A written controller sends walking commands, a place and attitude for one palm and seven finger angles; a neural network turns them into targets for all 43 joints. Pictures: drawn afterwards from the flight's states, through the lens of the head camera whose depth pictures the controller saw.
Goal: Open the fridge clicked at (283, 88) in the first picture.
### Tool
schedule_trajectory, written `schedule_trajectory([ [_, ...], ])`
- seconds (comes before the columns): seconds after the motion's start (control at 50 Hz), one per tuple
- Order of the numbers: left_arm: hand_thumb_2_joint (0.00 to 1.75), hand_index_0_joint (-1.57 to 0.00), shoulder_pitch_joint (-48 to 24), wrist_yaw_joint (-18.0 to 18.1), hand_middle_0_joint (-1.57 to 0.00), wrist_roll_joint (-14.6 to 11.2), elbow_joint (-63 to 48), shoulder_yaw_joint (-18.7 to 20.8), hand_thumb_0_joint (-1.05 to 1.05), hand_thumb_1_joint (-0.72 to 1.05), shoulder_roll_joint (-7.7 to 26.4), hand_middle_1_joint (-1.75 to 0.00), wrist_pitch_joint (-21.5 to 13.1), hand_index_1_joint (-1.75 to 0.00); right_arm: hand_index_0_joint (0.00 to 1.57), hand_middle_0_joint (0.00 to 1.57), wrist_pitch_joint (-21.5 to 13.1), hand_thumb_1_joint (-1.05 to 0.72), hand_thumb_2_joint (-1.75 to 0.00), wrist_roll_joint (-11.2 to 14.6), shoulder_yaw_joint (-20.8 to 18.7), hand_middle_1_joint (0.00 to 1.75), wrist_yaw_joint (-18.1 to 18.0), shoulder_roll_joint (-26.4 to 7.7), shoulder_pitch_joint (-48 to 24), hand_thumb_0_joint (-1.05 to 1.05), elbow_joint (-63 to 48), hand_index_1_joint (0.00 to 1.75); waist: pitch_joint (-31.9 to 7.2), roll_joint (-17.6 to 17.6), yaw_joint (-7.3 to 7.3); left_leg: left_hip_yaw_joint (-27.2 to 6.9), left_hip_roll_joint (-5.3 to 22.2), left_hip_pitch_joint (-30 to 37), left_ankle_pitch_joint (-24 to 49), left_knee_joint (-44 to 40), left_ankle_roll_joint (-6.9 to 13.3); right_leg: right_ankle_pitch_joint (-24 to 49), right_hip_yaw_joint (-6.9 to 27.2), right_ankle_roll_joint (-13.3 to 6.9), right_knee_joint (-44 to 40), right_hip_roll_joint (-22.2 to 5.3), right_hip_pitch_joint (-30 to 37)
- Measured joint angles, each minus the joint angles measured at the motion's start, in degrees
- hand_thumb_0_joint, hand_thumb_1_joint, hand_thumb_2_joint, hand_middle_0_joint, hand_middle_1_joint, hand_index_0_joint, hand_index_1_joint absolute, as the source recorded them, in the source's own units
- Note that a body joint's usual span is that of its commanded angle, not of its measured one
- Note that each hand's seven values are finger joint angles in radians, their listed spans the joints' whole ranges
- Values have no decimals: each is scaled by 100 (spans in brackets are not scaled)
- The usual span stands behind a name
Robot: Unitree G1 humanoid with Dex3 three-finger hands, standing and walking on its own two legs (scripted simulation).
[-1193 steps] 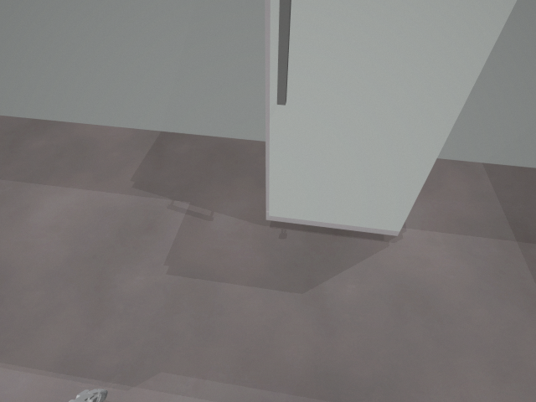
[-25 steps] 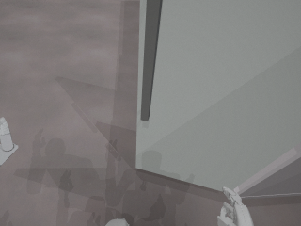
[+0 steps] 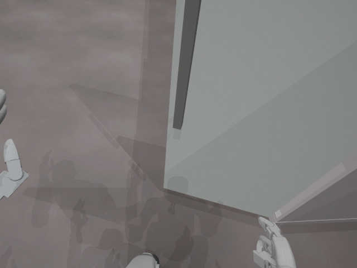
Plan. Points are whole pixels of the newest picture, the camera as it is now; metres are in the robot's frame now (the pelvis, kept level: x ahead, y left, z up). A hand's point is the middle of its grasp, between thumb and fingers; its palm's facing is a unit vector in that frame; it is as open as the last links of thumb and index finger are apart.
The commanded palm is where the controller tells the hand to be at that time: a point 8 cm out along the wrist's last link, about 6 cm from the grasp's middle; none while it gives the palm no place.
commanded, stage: step back with the hand held close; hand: left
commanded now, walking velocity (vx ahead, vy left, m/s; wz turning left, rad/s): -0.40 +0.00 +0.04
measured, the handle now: (188, 51) +0.54 +0.07 +0.20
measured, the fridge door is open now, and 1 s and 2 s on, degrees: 72 72 72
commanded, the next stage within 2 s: stop stepping back and stand still in 0.10 s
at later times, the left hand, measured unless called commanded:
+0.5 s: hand out of the picture +0.10 +0.30 +0.16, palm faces +0.51 -0.79 -0.34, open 7.4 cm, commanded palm +0.04 +0.33 +0.19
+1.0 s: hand out of the picture +0.10 +0.30 +0.16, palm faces +0.47 -0.79 -0.40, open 7.5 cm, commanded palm +0.03 +0.33 +0.19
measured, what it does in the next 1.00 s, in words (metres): walks backwards: left foot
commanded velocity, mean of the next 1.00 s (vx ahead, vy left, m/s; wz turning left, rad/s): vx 0.03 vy -0.01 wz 0.01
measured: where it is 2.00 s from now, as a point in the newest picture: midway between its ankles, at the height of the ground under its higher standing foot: outside the picture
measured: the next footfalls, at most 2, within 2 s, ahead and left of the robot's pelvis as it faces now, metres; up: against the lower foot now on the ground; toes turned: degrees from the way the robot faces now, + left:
left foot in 0.46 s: -0.03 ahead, +0.14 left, +0.00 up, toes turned +2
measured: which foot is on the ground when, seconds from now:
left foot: down 0.00-0.28, up 0.30-0.44, down 0.46-1.00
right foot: down 0.00-1.00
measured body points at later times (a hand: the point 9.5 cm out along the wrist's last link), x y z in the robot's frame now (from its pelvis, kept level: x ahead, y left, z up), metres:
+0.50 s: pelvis -0.09 +0.02 +0.00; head -0.11 +0.05 +0.45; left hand +0.07 +0.34 +0.18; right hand +0.04 -0.24 -0.07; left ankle -0.07 +0.13 -0.73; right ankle -0.10 -0.10 -0.73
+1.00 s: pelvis -0.10 +0.03 +0.01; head -0.12 +0.05 +0.46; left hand +0.06 +0.34 +0.18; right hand +0.05 -0.20 -0.07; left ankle -0.07 +0.14 -0.73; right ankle -0.11 -0.08 -0.73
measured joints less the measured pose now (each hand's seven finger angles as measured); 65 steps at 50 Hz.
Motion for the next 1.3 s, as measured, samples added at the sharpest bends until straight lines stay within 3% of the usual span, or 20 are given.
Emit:
schedule_trajectory([
  [0.02, 90, -21, -79, -11, -21, 26, 28, -100, 2, 89, -10, -31, 53, -30, 21, 21, 43, -90, -90, 14, 8, 30, -26, 3, 2, 1, 39, 30, -27, -24, -15, 30, -45, 127, 100, 53, -11, -3, 32, 33, 39, -32, -12],
  [0.1, 90, -21, -346, -90, -21, 1, 170, -138, 2, 88, 189, -31, 208, -30, 21, 21, 181, -90, -90, 54, 38, 30, -99, 74, -86, 1, -71, 30, 26, -216, -279, 134, -229, 452, 337, -481, 301, -120, 72, 116, 499, -184, -263],
  [0.16, 90, -21, -221, -146, -21, -101, 188, -14, 2, 88, 358, -31, 310, -30, 21, 21, 115, -90, -90, 6, 29, 30, -39, 102, -123, 1, -294, 30, 73, -125, -465, 122, -137, 533, 707, -913, 331, -763, 12, 35, 1270, 6, -573],
  [0.24, 90, -21, 340, -130, -21, -248, -47, 119, 2, 89, 517, -31, 386, -30, 21, 21, 71, -90, -90, 26, 14, 30, 26, 51, 60, 1, -526, 30, -72, -9, -546, 76, -37, 476, 1047, -1348, 263, -727, -419, -90, 632, 66, -284],
  [0.28, 90, -21, 577, -108, -21, -265, -170, 196, 2, 89, 597, -31, 423, -30, 21, 21, 119, -90, -90, 41, -6, 30, 30, -11, 140, 1, -594, 30, -143, -96, -511, 114, -135, 187, 557, -1053, 152, -414, -486, -213, -107, -47, -42],
  [0.32, 90, -21, 701, -81, -21, -249, -246, 146, 2, 89, 536, -31, 485, -30, 21, 21, 205, -90, -90, 38, -34, 30, 21, -128, 178, 1, -464, 30, -110, -129, -356, 17, -235, -126, -393, 69, -27, 328, -447, -264, -107, -120, -151],
  [0.36, 90, -21, 706, -48, -21, -200, -217, 32, 2, 88, 399, -31, 584, -30, 21, 21, 279, -90, -90, 55, -42, 30, -9, -208, 357, 1, -249, 30, -232, -242, -188, -19, -351, -210, -914, 1225, -73, 340, -345, -249, -28, -223, -209],
  [0.38, 90, -21, 634, -19, -21, -165, -143, -20, 2, 88, 308, -31, 623, -30, 21, 21, 293, -90, -90, 62, -32, 30, -40, -238, 469, 1, -156, 30, -300, -296, -138, 23, -352, -68, -1011, 1378, -58, 316, -317, -211, -33, -278, -198],
  [0.42, 90, -21, 389, 72, -21, -87, 119, -112, 1, 88, 95, -31, 675, -30, 21, 21, 252, -90, -90, 85, -12, 30, -125, -316, 683, 1, -20, 30, -429, -307, -129, 81, -275, 494, -1004, 869, 17, 277, -350, -117, 6, -353, -189],
  [0.46, 90, -21, 77, 154, -21, -18, 383, -217, 1, 88, -146, -31, 727, -30, 21, 21, 137, -90, -90, 113, -49, 30, -198, -466, 853, 1, 31, 30, -531, -77, -204, -58, -104, 1114, -916, 3, 117, 186, -520, -38, 187, -305, -255],
  [0.5, 90, -21, -221, 195, -21, 19, 665, -239, 1, 88, -261, -31, 760, -30, 21, 20, 103, -90, -90, 153, -84, 30, -232, -415, 774, 1, 195, 30, -429, -165, -275, -49, -239, 1179, -715, -69, 132, 170, -523, 27, 347, -454, -267],
  [0.58, 90, -20, -141, 145, -21, 65, 750, -167, 2, 89, -185, -30, 796, -30, 20, 20, 6, -90, -90, 93, 39, 30, -179, -153, 676, 1, 104, 30, -346, -321, -458, 79, -349, 1351, -479, -322, 167, -66, -283, 39, 570, -448, -272],
  [0.68, 90, -20, 184, 46, -21, 115, 502, -156, 2, 89, 43, -30, 578, -30, 21, 21, -37, -90, -90, 19, 183, 30, -21, 71, 687, 1, -121, 30, -327, -190, -567, 11, -259, 1267, -426, -398, 122, 272, -404, -160, 51, -257, -81],
  [0.78, 90, -21, 295, 17, -21, 33, 454, -179, 2, 89, 52, -31, 495, -30, 21, 21, 115, -90, -90, 59, 123, 30, 47, -36, 676, 1, -23, 30, -359, -55, -363, 3, -220, 853, -1172, 778, 120, 299, -378, -241, 119, -195, -152],
  [0.84, 90, -21, 147, 69, -21, 14, 575, -203, 1, 88, -101, -31, 494, -30, 21, 21, 110, -90, -90, 81, 78, 30, 12, -232, 708, 1, 22, 30, -329, 58, -316, 8, -149, 1185, -815, 107, 179, 142, -417, -151, 348, -204, -146],
  [0.9, 90, -21, -23, 87, -21, 9, 809, -209, 1, 89, -211, -31, 522, -30, 21, 21, 113, -90, -90, 121, 18, 30, -59, -272, 609, 1, 150, 30, -259, -2, -292, 68, -249, 1299, -664, 82, 172, 32, -370, -34, 487, -323, -81],
  [1.16, 90, -21, 159, 9, -21, 30, 594, -232, 2, 89, -60, -31, 387, -30, 21, 21, -28, -90, -90, 86, 111, 30, 9, -112, 297, 1, -224, 30, -140, -20, -376, 73, -217, 1354, -472, -388, 128, 357, -359, -70, -117, -280, 22],
  [1.2, 90, -20, -213, -212, -21, 173, 1372, -614, 1, 89, 50, -30, 461, -30, 21, 21, -94, -90, -90, 140, 19, 30, 219, -299, 191, 1, 57, 30, -223, 123, -335, 7, -246, 1148, -501, -187, 140, 316, -435, -58, 43, -309, -132],
  [1.24, 90, -20, -778, -472, -20, 261, 2711, -1187, 1, 89, 21, -30, 959, -30, 21, 21, 159, -90, -90, 146, -43, 30, 357, -556, 8, 1, 397, 30, -323, 300, -301, -25, -320, 971, -584, 29, 184, 173, -477, -29, 345, -385, -325],
  [1.3, 90, -20, -1369, -680, -20, 339, 4852, -1834, 1, 90, -255, -30, 1645, -30, 21, 21, 524, -90, -90, 90, -63, 30, 409, -760, -207, 1, 772, 30, -316, 407, -385, -21, -412, 872, -630, 198, 239, 19, -480, 14, 677, -485, -484],
])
